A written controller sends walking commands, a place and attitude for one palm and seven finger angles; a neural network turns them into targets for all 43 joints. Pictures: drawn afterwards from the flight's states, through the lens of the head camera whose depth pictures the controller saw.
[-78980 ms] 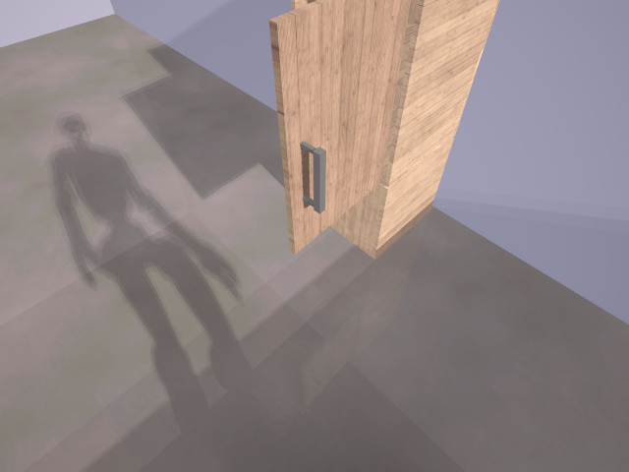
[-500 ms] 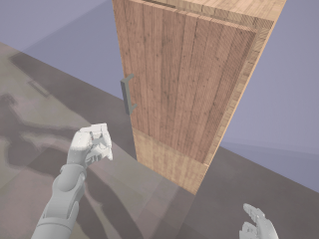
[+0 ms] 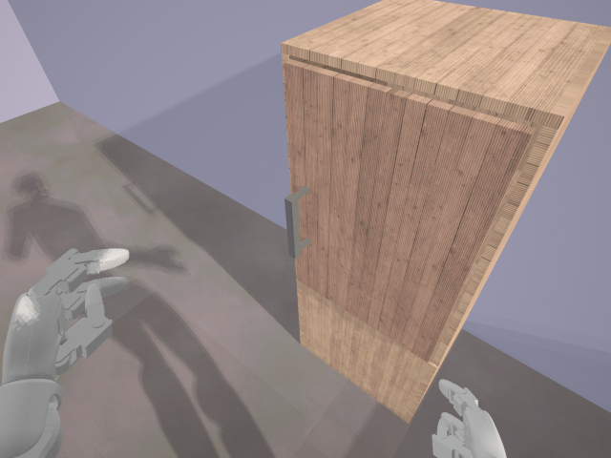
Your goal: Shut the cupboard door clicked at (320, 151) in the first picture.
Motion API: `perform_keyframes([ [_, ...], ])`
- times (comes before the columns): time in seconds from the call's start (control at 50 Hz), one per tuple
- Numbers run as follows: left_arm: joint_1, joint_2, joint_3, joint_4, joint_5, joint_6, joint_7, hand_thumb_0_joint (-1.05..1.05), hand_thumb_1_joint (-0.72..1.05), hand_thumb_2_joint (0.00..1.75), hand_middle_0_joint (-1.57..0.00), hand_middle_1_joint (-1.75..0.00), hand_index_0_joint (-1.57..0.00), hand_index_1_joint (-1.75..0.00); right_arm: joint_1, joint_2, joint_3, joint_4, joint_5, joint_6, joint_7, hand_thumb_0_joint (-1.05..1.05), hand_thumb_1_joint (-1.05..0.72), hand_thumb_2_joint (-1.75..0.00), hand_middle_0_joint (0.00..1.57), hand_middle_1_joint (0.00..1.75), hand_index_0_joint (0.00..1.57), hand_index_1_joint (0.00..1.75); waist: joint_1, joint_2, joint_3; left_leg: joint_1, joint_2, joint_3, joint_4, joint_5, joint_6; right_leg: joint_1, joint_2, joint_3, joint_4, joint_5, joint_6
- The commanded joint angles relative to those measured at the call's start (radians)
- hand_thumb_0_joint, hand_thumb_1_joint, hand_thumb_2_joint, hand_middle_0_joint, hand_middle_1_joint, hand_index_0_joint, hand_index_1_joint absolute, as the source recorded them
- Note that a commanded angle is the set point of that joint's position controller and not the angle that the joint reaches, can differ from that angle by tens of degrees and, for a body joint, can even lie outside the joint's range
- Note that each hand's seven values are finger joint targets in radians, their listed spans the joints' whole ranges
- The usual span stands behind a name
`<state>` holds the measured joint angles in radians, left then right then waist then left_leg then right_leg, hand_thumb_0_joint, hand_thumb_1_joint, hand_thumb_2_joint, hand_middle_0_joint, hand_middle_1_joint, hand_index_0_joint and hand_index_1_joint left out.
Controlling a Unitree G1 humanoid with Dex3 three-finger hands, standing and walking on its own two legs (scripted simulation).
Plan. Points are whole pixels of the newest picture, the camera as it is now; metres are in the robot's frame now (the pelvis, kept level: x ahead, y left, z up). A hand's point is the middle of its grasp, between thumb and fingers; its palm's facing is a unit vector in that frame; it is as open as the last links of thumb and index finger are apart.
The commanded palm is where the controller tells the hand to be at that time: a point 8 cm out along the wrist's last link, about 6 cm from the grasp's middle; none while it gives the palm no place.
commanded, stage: draw the hand back to the body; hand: left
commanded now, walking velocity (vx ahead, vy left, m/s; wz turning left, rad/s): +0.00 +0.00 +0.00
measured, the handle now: (299, 223) +0.61 +0.09 -0.08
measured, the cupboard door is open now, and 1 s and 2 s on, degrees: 0 0 0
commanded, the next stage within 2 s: step back with the hand held close in 0.48 s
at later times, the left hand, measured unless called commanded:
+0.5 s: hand (81, 341) +0.18 +0.24 +0.17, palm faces +0.43 -0.81 -0.40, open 7.4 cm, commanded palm +0.13 +0.28 +0.18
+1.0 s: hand (67, 335) +0.18 +0.25 +0.17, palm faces +0.36 -0.77 -0.52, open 7.4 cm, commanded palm +0.12 +0.29 +0.18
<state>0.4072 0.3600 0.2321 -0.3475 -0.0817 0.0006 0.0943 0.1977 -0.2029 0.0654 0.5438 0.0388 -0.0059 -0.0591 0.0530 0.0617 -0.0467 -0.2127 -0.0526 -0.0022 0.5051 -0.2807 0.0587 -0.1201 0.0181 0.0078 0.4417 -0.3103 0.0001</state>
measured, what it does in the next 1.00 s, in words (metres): stands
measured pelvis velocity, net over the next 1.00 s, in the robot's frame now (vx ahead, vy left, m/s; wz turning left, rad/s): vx -0.03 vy -0.01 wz -0.02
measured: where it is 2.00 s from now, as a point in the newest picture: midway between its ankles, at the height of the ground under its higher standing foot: outside the picture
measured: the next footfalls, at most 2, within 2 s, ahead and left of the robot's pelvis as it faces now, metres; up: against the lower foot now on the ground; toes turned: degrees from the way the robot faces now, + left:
right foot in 1.92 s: -0.29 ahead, -0.12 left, +0.00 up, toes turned +5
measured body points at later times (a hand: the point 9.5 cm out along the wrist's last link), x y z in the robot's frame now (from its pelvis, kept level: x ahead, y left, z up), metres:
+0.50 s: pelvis -0.01 -0.02 +0.00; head -0.04 -0.04 +0.45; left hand +0.15 +0.28 +0.19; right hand +0.17 -0.25 -0.08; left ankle -0.01 +0.08 -0.74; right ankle -0.05 -0.12 -0.74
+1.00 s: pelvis -0.03 -0.01 +0.00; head -0.02 -0.03 +0.45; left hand +0.16 +0.29 +0.19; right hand +0.14 -0.26 -0.09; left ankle -0.01 +0.08 -0.74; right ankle -0.05 -0.12 -0.74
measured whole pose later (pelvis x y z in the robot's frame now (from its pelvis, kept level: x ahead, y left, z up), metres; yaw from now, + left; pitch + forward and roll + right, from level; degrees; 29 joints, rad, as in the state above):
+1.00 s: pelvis -0.03 -0.01 +0.00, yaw -1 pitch +2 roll -1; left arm 0.54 0.44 0.41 -0.43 -0.07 -0.15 0.12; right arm 0.17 -0.25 -0.02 0.56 0.03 0.04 -0.09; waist 0.00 0.06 -0.02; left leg -0.30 -0.04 0.02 0.50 -0.23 0.05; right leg -0.23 0.03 0.02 0.48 -0.27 -0.01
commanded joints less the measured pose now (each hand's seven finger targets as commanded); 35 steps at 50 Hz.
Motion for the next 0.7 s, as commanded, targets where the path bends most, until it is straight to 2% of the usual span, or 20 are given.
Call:
perform_keyframes([
  [0.0, -0.045, 0.204, 0.194, -0.29, -0.003, -0.093, 0.025, 0.0, 0.9, 0.9, -0.31, -0.42, -0.31, -0.42, -0.118, -0.12, -0.06, -0.139, -0.009, -0.088, -0.003, 0.0, -0.9, -0.9, 0.2, 0.3, 0.2, 0.3, -0.002, 0.045, -0.09, 0.11, 0.098, -0.061, -0.089, 0.364, -0.068, -0.028, -0.006, -0.04, -0.049, 0.267, -0.022],
  [0.02, -0.023, 0.198, 0.203, -0.289, -0.009, -0.095, 0.025, 0.0, 0.9, 0.9, -0.28, -0.39, -0.28, -0.39, -0.12, -0.119, -0.061, -0.139, -0.005, -0.088, -0.002, 0.0, -0.9, -0.9, 0.2, 0.3, 0.2, 0.3, -0.002, 0.035, -0.081, 0.101, 0.095, -0.055, -0.094, 0.344, -0.066, -0.023, -0.008, -0.041, -0.048, 0.261, -0.022],
  [0.08, 0.018, 0.238, 0.281, -0.312, -0.013, -0.112, 0.029, 0.0, 0.9, 0.9, -0.2, -0.3, -0.2, -0.3, -0.12, -0.123, -0.072, -0.134, -0.002, -0.097, -0.004, 0.0, -0.9, -0.9, 0.2, 0.3, 0.2, 0.3, 0.005, 0.008, -0.078, 0.09, 0.092, -0.049, -0.099, 0.31, -0.064, -0.02, -0.005, -0.042, -0.051, 0.252, -0.022],
  [0.1, 0.043, 0.21, 0.26, -0.255, -0.013, -0.107, 0.025, 0.0, 0.9, 0.9, -0.2, -0.3, -0.2, -0.3, -0.121, -0.128, -0.074, -0.122, -0.004, -0.1, -0.005, 0.0, -0.9, -0.9, 0.2, 0.3, 0.2, 0.3, 0.002, -0.023, -0.053, 0.08, 0.088, -0.04, -0.097, 0.296, -0.057, -0.03, -0.005, -0.038, -0.061, 0.256, -0.02],
  [0.12, 0.034, 0.163, 0.217, -0.229, -0.013, -0.103, 0.02, 0.0, 0.9, 0.9, -0.2, -0.3, -0.2, -0.3, -0.119, -0.13, -0.076, -0.12, -0.002, -0.098, -0.003, 0.0, -0.9, -0.9, 0.2, 0.3, 0.2, 0.3, -0.01, -0.022, -0.017, 0.071, 0.088, -0.038, -0.104, 0.261, -0.057, -0.051, -0.01, -0.038, -0.062, 0.228, -0.018],
  [0.14, 0.024, 0.143, 0.197, -0.212, -0.011, -0.1, 0.019, 0.0, 0.9, 0.9, -0.2, -0.3, -0.2, -0.3, -0.116, -0.134, -0.08, -0.117, 0.0, -0.096, -0.003, 0.0, -0.9, -0.9, 0.2, 0.3, 0.2, 0.3, -0.017, -0.024, 0.009, 0.072, 0.09, -0.041, -0.109, 0.227, -0.055, -0.077, -0.01, -0.038, -0.069, 0.199, -0.015],
  [0.2, -0.024, 0.142, 0.183, -0.188, -0.002, -0.106, 0.023, 0.0, 0.9, 0.9, -0.2, -0.3, -0.2, -0.3, -0.118, -0.148, -0.089, -0.109, -0.004, -0.101, -0.011, 0.0, -0.9, -0.9, 0.2, 0.3, 0.2, 0.3, -0.021, -0.056, 0.029, 0.064, 0.084, -0.044, -0.119, 0.143, -0.041, -0.094, -0.01, -0.033, -0.085, 0.142, -0.012],
  [0.28, -0.057, 0.198, 0.218, -0.269, 0.002, -0.131, 0.032, 0.0, 0.9, 0.9, -0.2, -0.3, -0.2, -0.3, -0.13, -0.138, -0.088, -0.113, -0.007, -0.118, -0.02, 0.0, -0.9, -0.9, 0.2, 0.3, 0.2, 0.3, -0.001, -0.029, -0.074, 0.089, 0.069, -0.03, -0.107, 0.162, -0.027, -0.041, -0.018, -0.024, -0.071, 0.16, -0.014],
  [0.3, -0.056, 0.233, 0.247, -0.279, 0.0, -0.133, 0.035, 0.0, 0.9, 0.9, -0.2, -0.3, -0.2, -0.3, -0.134, -0.14, -0.086, -0.108, -0.011, -0.125, -0.022, 0.0, -0.9, -0.9, 0.2, 0.3, 0.2, 0.3, 0.007, -0.02, -0.084, 0.083, 0.066, -0.029, -0.104, 0.172, -0.025, -0.024, -0.019, -0.02, -0.076, 0.175, -0.015],
  [0.32, -0.064, 0.22, 0.232, -0.311, 0.001, -0.139, 0.035, 0.0, 0.9, 0.9, -0.2, -0.3, -0.2, -0.3, -0.142, -0.129, -0.083, -0.112, -0.008, -0.132, -0.024, 0.0, -0.9, -0.9, 0.2, 0.3, 0.2, 0.3, 0.005, 0.009, -0.095, 0.091, 0.063, -0.018, -0.097, 0.183, -0.025, -0.019, -0.025, -0.017, -0.071, 0.191, -0.015],
  [0.38, -0.037, 0.232, 0.248, -0.317, 0.003, -0.147, 0.042, 0.0, 0.9, 0.9, -0.2, -0.3, -0.2, -0.3, -0.143, -0.118, -0.073, -0.1, -0.008, -0.147, -0.024, 0.0, -0.9, -0.9, 0.2, 0.3, 0.2, 0.3, 0.01, 0.077, -0.049, 0.075, 0.058, -0.017, -0.098, 0.187, -0.033, -0.031, -0.022, -0.02, -0.074, 0.197, -0.021],
  [0.4, -0.036, 0.245, 0.263, -0.316, 0.003, -0.147, 0.042, 0.0, 0.9, 0.9, -0.2, -0.3, -0.2, -0.3, -0.144, -0.122, -0.074, -0.093, -0.009, -0.152, -0.024, 0.0, -0.9, -0.9, 0.2, 0.3, 0.2, 0.3, 0.011, 0.064, -0.038, 0.063, 0.06, -0.018, -0.096, 0.189, -0.035, -0.029, -0.019, -0.017, -0.087, 0.198, -0.022],
  [0.46, -0.008, 0.207, 0.249, -0.256, -0.005, -0.144, 0.035, 0.0, 0.9, 0.9, -0.2, -0.3, -0.2, -0.3, -0.139, -0.115, -0.076, -0.092, -0.007, -0.147, -0.022, 0.0, -0.9, -0.9, 0.2, 0.3, 0.2, 0.3, 0.005, 0.041, 0.016, 0.059, 0.061, -0.007, -0.097, 0.182, -0.035, -0.06, -0.02, -0.015, -0.092, 0.196, -0.017],
  [0.5, 0.021, 0.178, 0.238, -0.184, -0.01, -0.137, 0.026, 0.0, 0.9, 0.9, -0.2, -0.3, -0.2, -0.3, -0.137, -0.118, -0.08, -0.086, -0.006, -0.141, -0.021, 0.0, -0.9, -0.9, 0.2, 0.3, 0.2, 0.3, 0.003, -0.006, 0.056, 0.051, 0.064, -0.005, -0.101, 0.169, -0.033, -0.079, -0.015, -0.014, -0.111, 0.176, -0.014],
  [0.56, 0.01, 0.169, 0.23, -0.172, -0.017, -0.138, 0.017, 0.0, 0.9, 0.9, -0.2, -0.3, -0.2, -0.3, -0.137, -0.123, -0.086, -0.096, -0.004, -0.128, -0.019, 0.0, -0.9, -0.9, 0.2, 0.3, 0.2, 0.3, -0.001, -0.047, 0.044, 0.06, 0.066, -0.001, -0.101, 0.153, -0.027, -0.082, -0.019, -0.008, -0.107, 0.156, -0.007],
  [0.58, 0.001, 0.169, 0.226, -0.183, -0.016, -0.141, 0.015, 0.0, 0.9, 0.9, -0.2, -0.3, -0.2, -0.3, -0.136, -0.126, -0.088, -0.098, -0.005, -0.127, -0.019, 0.0, -0.9, -0.9, 0.2, 0.3, 0.2, 0.3, -0.001, -0.043, 0.022, 0.067, 0.064, 0.0, -0.099, 0.154, -0.024, -0.074, -0.021, -0.006, -0.103, 0.158, -0.007],
  [0.6, -0.157, 0.336, 0.384, -0.206, -0.001, -0.194, 0.035, 0.0, 0.9, 0.9, -0.2, -0.3, -0.2, -0.3, -0.102, -0.145, -0.084, -0.125, 0.004, -0.111, -0.014, 0.0, -0.9, -0.9, 0.2, 0.3, 0.2, 0.3, -0.033, 0.0, 0.086, 0.008, 0.072, -0.032, -0.077, 0.09, -0.01, -0.109, -0.078, 0.073, -0.161, 0.186, -0.006],
  [0.62, -0.05, 0.233, 0.304, -0.175, -0.002, -0.208, 0.023, 0.0, 0.9, 0.9, -0.2, -0.3, -0.2, -0.3, -0.12, -0.14, -0.098, -0.099, -0.008, -0.105, -0.018, 0.0, -0.9, -0.9, 0.2, 0.3, 0.2, 0.3, -0.032, -0.053, 0.009, 0.03, 0.075, -0.044, -0.021, 0.118, -0.006, -0.117, -0.109, 0.11, -0.158, 0.221, -0.02],
  [0.64, -0.007, 0.207, 0.268, -0.169, 0.001, -0.208, 0.019, 0.0, 0.9, 0.9, -0.2, -0.3, -0.2, -0.3, -0.124, -0.145, -0.098, -0.093, -0.014, -0.096, -0.016, 0.0, -0.9, -0.9, 0.2, 0.3, 0.2, 0.3, -0.04, -0.061, -0.001, 0.047, 0.073, -0.036, 0.001, 0.145, -0.007, -0.138, -0.122, 0.128, -0.156, 0.266, -0.024],
  [0.68, 0.012, 0.199, 0.25, -0.205, 0.007, -0.218, 0.02, 0.0, 0.9, 0.9, -0.2, -0.3, -0.2, -0.3, -0.122, -0.146, -0.103, -0.101, -0.014, -0.08, -0.014, 0.0, -0.9, -0.9, 0.2, 0.3, 0.2, 0.3, -0.045, -0.052, -0.045, 0.057, 0.078, -0.033, 0.005, 0.189, -0.01, -0.125, -0.133, 0.116, -0.125, 0.323, -0.023],
])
